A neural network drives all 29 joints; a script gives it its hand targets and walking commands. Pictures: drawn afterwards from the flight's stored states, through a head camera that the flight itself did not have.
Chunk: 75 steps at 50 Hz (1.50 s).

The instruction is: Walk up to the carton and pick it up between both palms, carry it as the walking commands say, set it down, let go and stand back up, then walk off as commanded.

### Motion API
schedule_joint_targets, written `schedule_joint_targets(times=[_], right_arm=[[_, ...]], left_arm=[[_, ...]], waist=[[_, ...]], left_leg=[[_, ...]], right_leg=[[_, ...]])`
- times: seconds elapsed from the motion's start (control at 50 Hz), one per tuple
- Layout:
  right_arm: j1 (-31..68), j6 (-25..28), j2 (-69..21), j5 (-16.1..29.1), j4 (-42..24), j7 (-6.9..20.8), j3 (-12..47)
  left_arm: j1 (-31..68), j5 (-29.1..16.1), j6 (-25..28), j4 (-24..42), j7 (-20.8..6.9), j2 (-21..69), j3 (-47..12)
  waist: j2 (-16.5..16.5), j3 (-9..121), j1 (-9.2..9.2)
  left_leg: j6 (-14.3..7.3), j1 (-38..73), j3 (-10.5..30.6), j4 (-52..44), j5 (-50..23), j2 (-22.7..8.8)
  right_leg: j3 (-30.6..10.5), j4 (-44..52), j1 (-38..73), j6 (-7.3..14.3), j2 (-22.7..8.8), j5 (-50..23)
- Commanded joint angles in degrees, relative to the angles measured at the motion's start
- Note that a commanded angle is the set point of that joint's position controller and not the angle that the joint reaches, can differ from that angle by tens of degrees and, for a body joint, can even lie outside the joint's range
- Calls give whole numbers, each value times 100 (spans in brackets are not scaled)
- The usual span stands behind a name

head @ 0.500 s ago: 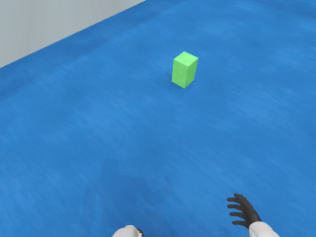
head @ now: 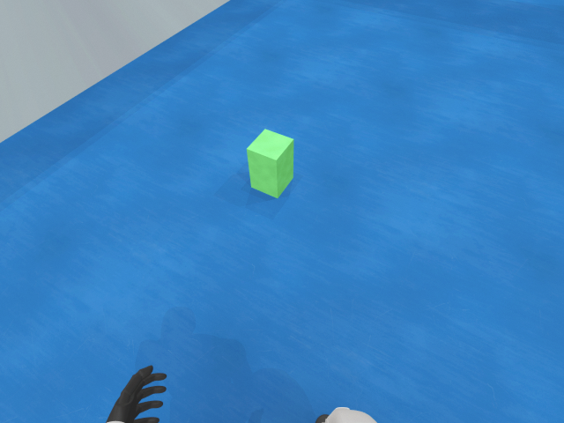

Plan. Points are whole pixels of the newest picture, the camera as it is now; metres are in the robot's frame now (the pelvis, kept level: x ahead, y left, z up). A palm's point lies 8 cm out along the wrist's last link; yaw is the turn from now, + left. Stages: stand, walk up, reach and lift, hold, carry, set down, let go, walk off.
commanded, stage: walk up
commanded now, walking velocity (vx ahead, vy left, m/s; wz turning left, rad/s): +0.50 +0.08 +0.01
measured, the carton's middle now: (271, 164) +1.23 -0.07 -0.63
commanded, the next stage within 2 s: none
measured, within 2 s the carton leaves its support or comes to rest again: neither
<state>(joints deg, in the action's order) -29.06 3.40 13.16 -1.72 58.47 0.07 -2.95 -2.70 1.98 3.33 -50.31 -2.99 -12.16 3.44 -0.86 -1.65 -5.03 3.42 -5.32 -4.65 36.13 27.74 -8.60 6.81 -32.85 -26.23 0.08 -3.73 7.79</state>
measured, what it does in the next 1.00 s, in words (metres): walks ahead: left foot, then right foot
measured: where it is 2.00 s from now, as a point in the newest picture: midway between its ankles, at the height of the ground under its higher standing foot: (268, 271)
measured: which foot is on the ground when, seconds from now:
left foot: up 0.00-0.48, down 0.50-1.00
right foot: down 0.00-0.50, up 0.52-0.98, down 1.00-1.00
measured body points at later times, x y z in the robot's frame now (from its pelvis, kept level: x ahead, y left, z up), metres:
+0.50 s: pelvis +0.26 +0.04 +0.00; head +0.29 +0.04 +0.45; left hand +0.13 +0.26 -0.14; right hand +0.45 -0.18 -0.11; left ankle +0.36 +0.15 -0.72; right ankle +0.10 -0.11 -0.72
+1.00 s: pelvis +0.49 -0.02 +0.01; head +0.52 -0.02 +0.46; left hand +0.69 +0.20 -0.10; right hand +0.37 -0.26 -0.13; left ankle +0.37 +0.15 -0.72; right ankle +0.59 -0.14 -0.72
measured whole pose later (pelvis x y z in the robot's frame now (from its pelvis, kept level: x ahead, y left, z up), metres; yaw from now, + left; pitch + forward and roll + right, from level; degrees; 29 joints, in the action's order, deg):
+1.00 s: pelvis +0.49 -0.02 +0.01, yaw +0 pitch +1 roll +1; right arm -30.1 3.8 12.0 -1.9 60.0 0.0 -2.5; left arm -1.5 2.1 2.8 -50.5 -3.3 -12.5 2.7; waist 0.4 -1.7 -6.3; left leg 5.0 -1.1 -7.1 25.0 23.2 -7.8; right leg 7.1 -28.4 -23.6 -1.8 -4.8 8.3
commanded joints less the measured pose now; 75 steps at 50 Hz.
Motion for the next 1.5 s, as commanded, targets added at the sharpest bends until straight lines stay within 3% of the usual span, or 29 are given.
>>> schedule_joint_targets(times=[0.0,0.04,0.1,0.18,0.36,0.4,0.42,0.46,0.48,0.5,0.52,0.54,0.56,0.6,0.64,0.7,0.82,0.9,0.96,0.98,1.0,1.02,1.06,1.1,1.2,1.38,1.42,1.46,1.48], right_arm=[[129,78,449,-40,-660,-40,-86],[369,44,418,-24,-457,6,-136],[453,-167,240,13,-293,132,-78],[1384,-327,225,-17,-559,235,-91],[3119,-223,108,-4,-962,401,-9],[3138,-154,123,-17,-1018,323,26],[2825,-124,222,-55,-913,267,-9],[1655,-22,594,-77,-500,141,-135],[794,44,1003,-118,-306,67,-226],[149,13,1709,-163,-295,29,-359],[42,-29,1827,56,-245,11,-366],[494,-24,1606,91,-282,-30,-333],[885,16,1158,54,-344,-33,-238],[1087,93,466,48,-287,-33,-77],[953,171,471,28,-306,-30,-65],[645,197,586,5,-301,-58,-99],[146,123,796,0,-242,-81,-122],[86,125,791,-26,-125,-10,-128],[123,78,788,3,-72,-14,-110],[10,76,526,-30,-107,-9,-28],[-50,109,6,-18,-364,-29,104],[-104,11,432,-43,-338,-56,-98],[176,-33,401,-38,-145,-18,-123],[232,-183,226,22,8,38,-76],[947,-447,139,1,-129,106,-56],[2365,-400,106,22,-438,216,-15],[2320,-244,120,33,-459,157,-13],[1488,-111,353,-7,-83,46,-100],[954,-29,720,-36,50,-13,-172]], left_arm=[[-2654,19,64,-321,191,-2001,545],[-1677,-47,114,-193,205,-1123,279],[-1436,-71,216,-241,186,-568,86],[-2135,-62,291,-460,226,-620,47],[-2651,-15,216,-744,367,-716,122],[-2626,-33,143,-896,352,-729,79],[-2671,-49,117,-966,369,-709,83],[-2669,-102,104,-982,385,-762,48],[-2766,-137,114,-864,380,-663,-35],[-2953,-178,114,-632,380,-282,-71],[-2701,-73,63,-586,349,-560,81],[-2431,-85,26,-585,310,-637,135],[-2300,-82,21,-633,270,-435,103],[-2294,-51,-81,-691,195,-200,107],[-2139,-10,-222,-639,115,-249,146],[-1421,36,-337,-354,-5,-232,139],[-52,-58,-317,141,-184,-177,16],[270,-37,-137,278,-119,-362,-11],[-855,18,1,-162,55,-680,123],[-1696,70,66,-394,134,-1089,256],[-2515,112,96,-445,236,-1847,449],[-2628,26,59,-424,237,-2047,483],[-1573,-19,95,-307,256,-1170,244],[-1138,-50,140,-297,259,-690,69],[-1754,-30,225,-490,268,-741,26],[-2052,44,55,-736,362,-869,146],[-2092,-2,-31,-933,362,-771,129],[-2209,-26,-94,-1078,378,-588,70],[-2319,-47,-92,-1058,392,-320,-38]], waist=[[1510,1515,1206],[563,447,700],[965,181,489],[914,-154,600],[1113,-724,903],[1420,-557,787],[1268,-454,692],[321,179,184],[-415,870,-143],[-1953,1553,-320],[-1172,1689,-186],[-605,1133,19],[-322,508,211],[-590,143,500],[-798,95,594],[-874,-41,473],[-910,-543,81],[-1276,-545,133],[-156,100,618],[578,686,941],[2222,1349,1283],[1288,1666,1123],[560,547,629],[855,280,409],[1086,153,446],[1314,-208,764],[1483,-120,641],[439,46,358],[-704,324,163]], left_leg=[[-405,-3615,615,3762,296,439],[-391,-3363,713,3761,-1046,-60],[-243,-2738,482,3219,-1471,-84],[-147,-3148,283,2632,-1902,10],[-165,-2647,-145,-38,-2499,269],[-209,-1911,-242,-267,-2031,395],[-213,-1440,-330,-302,-1974,433],[-310,21,-540,-698,-1766,630],[-509,1277,516,-820,-1246,-180],[-1209,2330,3286,-1784,-771,-1843],[-1294,1913,4308,-2206,-1025,-2280],[-1190,1261,3898,-2184,-1493,-2191],[-1090,551,2926,-2063,-2211,-1880],[-850,-342,1566,-2165,-2735,-1178],[-800,-512,1038,-2257,-3045,-940],[-798,-455,678,-2349,-3166,-886],[-824,-325,527,-2796,-1913,-938],[-808,-417,189,-2802,-1375,-707],[-592,-692,-33,-1064,-2171,-480],[-419,-1343,-231,418,-1870,-142],[-186,-3101,-375,2395,441,655],[-276,-3256,464,3394,496,478],[-257,-2893,636,3340,-690,10],[-162,-2317,518,2948,-1030,-32],[-76,-2449,231,2386,-1469,239],[-32,-1793,-47,154,-1626,338],[-5,-1005,-282,-517,-1606,494],[-40,205,-376,-1134,-1577,533],[-203,766,786,-1570,-1362,-476]], right_leg=[[-4688,2247,3876,886,-2712,2458],[-3126,1877,2573,741,-2050,657],[-1623,1918,1837,441,-1323,-293],[-1230,2102,2075,552,-1385,-1180],[-670,2405,2309,524,-1331,-778],[-408,2200,2208,530,-1039,-406],[-383,1861,2089,489,-1043,-598],[-159,157,1790,358,-807,-1573],[-148,-1326,883,253,-519,-670],[-264,-3171,-794,5,266,2171],[-1049,-4057,-922,72,1,2348],[-1211,-4330,-1007,25,-188,1744],[-1171,-4153,-962,2,-385,1146],[-1010,-3705,-535,-43,-517,695],[-778,-3465,-456,-142,-417,437],[-571,-2756,-700,-234,-418,-6],[-272,-718,-695,-285,-310,-540],[79,17,296,-279,-107,53],[223,641,1948,-225,115,305],[-594,859,2990,-25,-527,742],[-3155,1633,4089,610,-2291,1130],[-4378,2042,3895,811,-2951,860],[-2716,1603,2557,749,-2193,-1181],[-1546,1612,1846,522,-1564,-1929],[-864,1595,1962,603,-1468,-3475],[-749,1972,1677,653,-1456,-879],[-500,1677,1524,539,-982,269],[-403,707,1028,339,-743,782],[-121,-416,598,139,-400,1332]])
